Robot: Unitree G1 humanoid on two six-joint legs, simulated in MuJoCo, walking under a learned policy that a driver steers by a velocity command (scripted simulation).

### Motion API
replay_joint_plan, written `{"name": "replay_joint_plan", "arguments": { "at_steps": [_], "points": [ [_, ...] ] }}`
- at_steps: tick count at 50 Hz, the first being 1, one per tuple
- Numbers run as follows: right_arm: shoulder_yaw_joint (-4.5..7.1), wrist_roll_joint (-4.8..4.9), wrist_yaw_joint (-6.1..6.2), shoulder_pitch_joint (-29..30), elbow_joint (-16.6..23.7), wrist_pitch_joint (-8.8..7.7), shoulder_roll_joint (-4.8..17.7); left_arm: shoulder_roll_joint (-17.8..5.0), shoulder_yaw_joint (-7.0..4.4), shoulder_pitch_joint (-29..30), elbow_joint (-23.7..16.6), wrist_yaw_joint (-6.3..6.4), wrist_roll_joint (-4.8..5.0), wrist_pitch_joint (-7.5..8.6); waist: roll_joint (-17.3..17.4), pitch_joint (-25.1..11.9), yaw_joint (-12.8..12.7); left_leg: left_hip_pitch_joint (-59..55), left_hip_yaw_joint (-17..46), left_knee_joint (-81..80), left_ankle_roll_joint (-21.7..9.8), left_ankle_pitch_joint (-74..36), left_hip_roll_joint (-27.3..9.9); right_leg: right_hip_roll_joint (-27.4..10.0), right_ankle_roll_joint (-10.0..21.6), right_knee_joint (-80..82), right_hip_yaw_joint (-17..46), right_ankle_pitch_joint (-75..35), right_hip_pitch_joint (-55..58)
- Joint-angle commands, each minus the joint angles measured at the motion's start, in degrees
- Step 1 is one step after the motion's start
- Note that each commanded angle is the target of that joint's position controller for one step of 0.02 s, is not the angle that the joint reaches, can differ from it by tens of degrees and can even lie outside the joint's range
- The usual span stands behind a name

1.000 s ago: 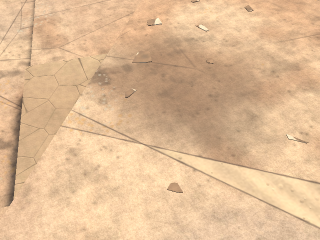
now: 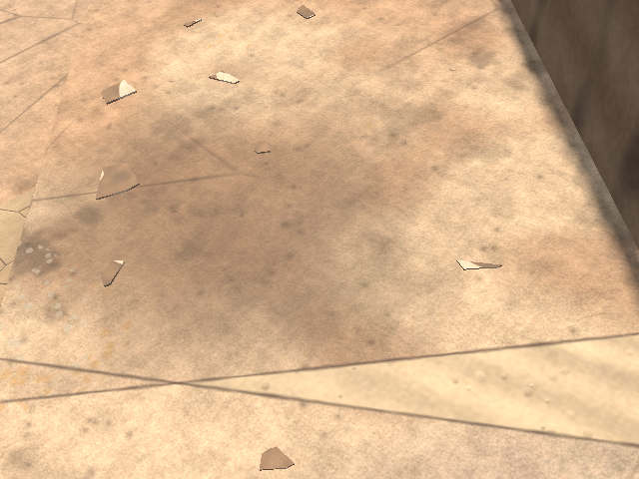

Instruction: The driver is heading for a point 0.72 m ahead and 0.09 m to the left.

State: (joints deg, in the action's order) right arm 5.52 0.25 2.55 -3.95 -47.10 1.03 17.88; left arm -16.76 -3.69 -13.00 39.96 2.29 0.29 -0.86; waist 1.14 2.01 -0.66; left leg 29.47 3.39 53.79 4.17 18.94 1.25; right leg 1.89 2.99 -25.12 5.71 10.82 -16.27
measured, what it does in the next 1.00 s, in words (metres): walks ahead: left foot, then right foot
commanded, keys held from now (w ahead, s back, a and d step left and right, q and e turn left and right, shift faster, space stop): no key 0.30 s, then w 0.70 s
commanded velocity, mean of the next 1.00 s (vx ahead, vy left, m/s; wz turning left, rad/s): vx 0.24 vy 0.00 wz -0.11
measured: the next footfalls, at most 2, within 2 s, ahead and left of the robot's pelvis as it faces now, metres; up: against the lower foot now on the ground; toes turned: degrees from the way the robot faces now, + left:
left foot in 0.20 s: +0.05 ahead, +0.15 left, +0.00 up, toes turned -6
right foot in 0.52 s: +0.03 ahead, -0.10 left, +0.00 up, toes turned -4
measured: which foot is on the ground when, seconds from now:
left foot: up 0.00-0.18, down 0.20-0.54, up 0.56-0.94, down 0.96-1.00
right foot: down 0.00-0.20, up 0.22-0.50, down 0.52-0.98, up 1.00-1.00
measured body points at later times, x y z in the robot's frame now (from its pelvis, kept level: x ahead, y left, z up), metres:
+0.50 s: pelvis +0.02 +0.02 +0.00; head +0.04 +0.02 +0.45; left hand +0.18 +0.29 -0.11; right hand +0.09 -0.27 -0.13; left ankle +0.01 +0.15 -0.75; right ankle -0.01 -0.10 -0.74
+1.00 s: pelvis +0.23 +0.04 -0.03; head +0.26 +0.05 +0.42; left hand +0.21 +0.33 -0.16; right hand +0.43 -0.22 -0.11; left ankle +0.35 +0.13 -0.75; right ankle +0.00 -0.09 -0.72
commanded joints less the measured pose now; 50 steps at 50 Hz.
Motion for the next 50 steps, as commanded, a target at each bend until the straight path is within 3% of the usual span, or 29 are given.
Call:
{"name": "replay_joint_plan", "arguments": {
  "at_steps": [1, 6, 9, 10, 11, 12, 13, 14, 16, 18, 21, 24, 25, 26, 27, 28, 29, 30, 31, 33, 35, 38, 41, 44, 46, 47, 48, 49, 50],
  "points": [
    [0.13, 0.25, -0.55, 2.0, 3.3, -0.96, 3.1, -9.8, -2.65, 0.4, -3.9, 0.49, -0.26, 0.12, -10.0, -7.4, -0.9, 1.1, 0.6, -7.0, 0.8, -0.3, -0.8, -13.2, 9.5, 4.7, 13.7, -14.9, 10.8],
    [-0.1, 0.63, -1.53, 0.4, 2.7, -1.48, 4.0, -9.4, -2.05, 2.2, -3.7, -0.43, -0.49, -0.53, -10.4, -6.5, -1.4, -7.6, -0.8, -15.3, -0.3, 1.8, -0.9, -13.3, 10.1, 2.9, 16.4, -18.3, 7.4],
    [-0.42, 0.06, -2.36, -3.5, 1.3, -2.34, 3.4, -7.9, -1.19, 3.8, -3.1, -0.4, 0.33, -0.79, -8.3, -6.3, 1.5, -17.6, -1.6, -33.1, -2.9, -12.5, -1.2, -10.2, 6.5, 0.0, 15.8, -15.7, 4.9],
    [-0.07, -0.89, -2.29, -4.7, 1.2, -2.48, 5.9, -6.5, -0.71, 2.1, -2.8, -0.36, -0.3, -0.5, -4.6, -7.2, 0.8, -23.2, 2.8, -34.2, -4.8, -19.1, -6.3, -7.5, 3.4, -2.8, 13.6, -8.2, 1.6],
    [0.52, -1.65, -2.01, -4.3, 1.7, -2.27, 10.0, -4.3, -0.13, -1.2, -2.7, -0.64, -1.61, 0.05, 7.1, -8.1, -2.5, -27.1, 12.2, -33.6, -9.4, -32.4, -15.6, 0.1, 0.0, -10.9, 6.6, 8.1, -3.8],
    [-0.32, -2.12, -2.06, -2.4, 1.3, -2.25, 7.8, -5.1, -0.41, 0.7, -3.7, -0.61, -1.3, 0.37, 12.2, -6.4, -2.1, -21.0, 17.6, -35.0, -17.5, -30.6, -21.0, 1.5, -2.7, -12.3, 2.1, 18.2, -5.3],
    [-0.96, -2.02, -2.11, -0.2, 2.2, -2.62, 5.6, -8.0, -1.12, 2.6, -3.1, -0.38, -1.18, 0.37, 9.7, -5.1, -0.6, -19.2, 17.5, -36.4, -19.0, -26.3, -20.1, -0.3, -4.3, -17.2, 1.8, 19.8, -4.2],
    [-1.03, -1.78, -1.93, 0.1, 1.8, -2.84, 5.6, -8.5, -1.65, 4.3, -3.1, -0.19, -0.65, 0.19, 9.2, -4.6, 0.1, -20.2, 16.2, -36.3, -18.1, -25.2, -18.5, -0.3, -5.1, -20.1, 1.3, 19.3, -5.7],
    [-1.14, -0.61, -1.66, -0.7, 1.0, -3.24, 6.1, -7.1, -1.59, 3.3, -2.0, 0.01, -0.76, -0.71, 7.9, -5.1, 0.5, -22.5, 14.5, -36.8, -16.7, -19.2, -17.2, -2.4, -6.9, -23.0, 1.4, 18.2, -7.3],
    [-0.5, 0.56, -1.54, -3.8, -0.8, -2.49, 7.9, -4.5, -0.7, 4.2, -1.4, -0.69, -0.06, -0.39, 8.4, -2.5, 2.2, -22.2, 13.1, -40.2, -15.2, 1.4, -13.9, -1.8, -6.9, -19.7, -3.1, 16.3, -8.0],
    [-0.08, 0.73, -1.09, -5.9, -1.2, -1.68, 9.0, -4.4, -0.62, 6.9, -1.6, -1.25, 0.93, 1.35, 9.5, 0.6, 3.9, -21.4, 14.2, -42.9, -15.8, 9.4, -13.9, -1.5, -5.4, -13.4, -5.9, 16.1, -7.3],
    [-0.12, 1.64, -1.36, -4.9, -1.1, -1.64, 8.7, -3.5, -0.73, 2.8, 1.3, -1.7, 0.82, 2.94, 7.6, -0.4, 1.3, -17.3, 10.7, -40.9, -15.2, 6.2, -12.3, -0.2, -2.5, 1.5, -8.7, 4.9, 4.8],
    [-0.36, 1.64, -1.53, -5.1, -1.2, -1.8, 7.8, -3.7, -0.95, 0.6, 2.6, -1.74, 0.62, 3.17, 6.8, -1.2, 0.2, -14.7, 9.6, -39.1, -14.3, 5.1, -11.3, 0.2, -1.6, 4.2, -8.9, 2.8, 10.3],
    [-1.11, 1.27, -1.82, -4.4, -0.9, -2.34, 5.5, -4.7, -1.32, -3.2, 3.7, -1.55, 0.77, 3.31, 5.2, -3.2, -1.6, -10.0, 7.9, -35.4, -12.3, 4.6, -10.1, -2.1, -0.4, 4.1, -6.2, 2.9, 17.7],
    [-2.43, 0.34, -2.41, -1.8, 0.3, -3.18, 1.2, -7.0, -1.87, -9.3, 5.0, -1.12, 0.79, 3.41, -1.9, -5.0, -4.2, -2.1, 2.5, -23.2, -9.0, 4.0, -6.0, -9.8, 1.9, 6.6, 3.9, 5.7, 25.4],
    [-2.68, 0.58, -2.47, 1.0, 3.2, -4.43, 0.4, -13.6, -3.57, -11.7, 5.7, -1.65, 0.32, 3.44, -15.8, -3.3, -4.6, 8.8, -5.5, -12.3, -6.1, 8.0, -0.1, -19.7, 8.3, 12.3, 20.9, 15.5, 26.2],
    [-1.55, 1.32, -2.47, 4.0, 4.0, -5.31, 5.1, -11.7, -3.19, -12.2, 5.4, -1.94, -0.11, 4.31, -12.7, 1.4, -6.1, 15.6, -2.1, -1.8, -6.0, 13.6, -2.7, -24.0, 12.9, 16.0, 28.1, 18.7, 24.6],
    [-0.91, 2.2, -3.02, 2.1, 3.4, -5.82, 6.6, -8.9, -2.26, -10.3, 5.2, -1.87, -0.39, 5.07, -9.9, 3.6, -4.0, 19.1, 0.0, 3.2, -7.0, 10.3, -5.1, -22.9, 12.3, 16.1, 25.5, 19.1, 24.6],
    [-0.92, 2.38, -3.47, 0.1, 2.0, -6.06, 6.0, -7.7, -1.87, -8.9, 4.6, -1.94, -0.34, 5.61, -9.1, 3.6, -3.0, 20.0, 0.0, 5.0, -7.8, 6.3, -6.5, -20.4, 10.8, 16.6, 21.5, 17.8, 25.0],
    [-0.92, 1.41, -4.17, 0.9, 1.9, -6.48, 5.4, -7.0, -1.4, -7.7, 4.4, -1.99, 0.04, 5.66, -7.4, 4.4, -2.4, 20.8, -0.5, 3.3, -7.6, -0.9, -8.2, -18.4, 9.0, 17.9, 15.2, 7.4, 24.5],
    [-1.57, 0.9, -4.88, 2.4, 2.2, -6.54, 3.2, -6.6, -1.24, -7.8, 4.4, -1.96, -0.15, 5.4, -6.8, 3.6, -2.3, 17.3, -2.8, -1.1, -5.9, -6.5, -7.5, -15.6, 8.3, 18.9, 8.8, -2.1, 21.4],
    [-2.71, 0.53, -5.37, 6.6, 3.8, -6.36, 1.0, -7.6, -1.45, -9.1, 5.2, -1.75, 0.07, 5.24, -7.0, 3.9, -3.4, 9.6, -5.0, -12.1, -3.6, -15.1, -5.6, -12.7, 7.7, 19.5, 1.8, -7.1, 15.2],
    [-3.14, 0.96, -5.7, 10.1, 5.4, -6.12, 1.4, -8.8, -1.79, -11.6, 6.6, -1.69, 0.38, 5.42, -7.4, 5.2, -4.0, 3.7, -5.6, -19.1, -3.8, -19.6, -3.9, -14.0, 7.5, 20.4, 0.5, -6.7, 12.3],
    [-2.71, 1.16, -6.01, 9.7, 6.2, -6.24, 3.5, -9.3, -2.11, -11.5, 7.7, -1.6, 1.09, 5.28, -7.5, 5.4, -2.0, 2.3, -4.1, -22.6, -6.2, -18.3, -3.9, -16.8, 6.3, 18.5, 0.3, -10.8, 16.6],
    [-1.72, 1.04, -5.79, 5.1, 5.4, -6.32, 5.7, -10.2, -2.39, -10.7, 7.9, -1.45, 0.87, 4.69, -8.3, 1.6, 1.2, -4.7, -5.7, -23.2, -8.2, -15.4, -1.8, -16.8, 4.9, 11.6, -1.3, -27.3, 19.2],
    [-0.54, 1.01, -5.33, -2.4, 3.2, -6.16, 7.5, -9.9, -2.21, -10.4, 7.9, -1.29, 0.63, 4.19, -8.1, -3.2, 5.0, -14.5, -7.3, -23.3, -9.6, -14.5, 0.1, -14.8, 3.6, 2.3, -3.5, -36.8, 18.0],
    [0.7, 1.12, -4.67, -12.2, 0.5, -5.87, 9.8, -8.6, -1.58, -11.0, 7.6, -1.0, 0.08, 3.87, -6.9, -9.8, 9.2, -29.2, -5.4, -21.8, -11.3, -13.8, -1.6, -12.1, 1.7, -10.4, -5.2, -34.9, 11.0],
    [1.95, -0.36, -4.13, -19.8, -0.7, -5.48, 15.3, -2.7, 0.17, -16.9, 5.9, -1.4, -0.32, 4.39, 6.4, -19.3, 7.9, -50.7, 18.8, -24.1, -19.1, -1.8, -17.0, -4.9, -2.3, -33.9, -7.1, -12.8, -9.9],
    [1.08, 0.36, -4.59, -20.7, -1.4, -5.58, 13.0, -0.8, 0.97, -17.1, 6.6, -1.43, 0.62, 5.75, 15.2, -24.8, 7.5, -52.8, 41.0, -37.3, -22.7, 11.1, -23.0, 1.5, -2.9, -46.1, 0.3, 21.4, -18.0]
  ]
}}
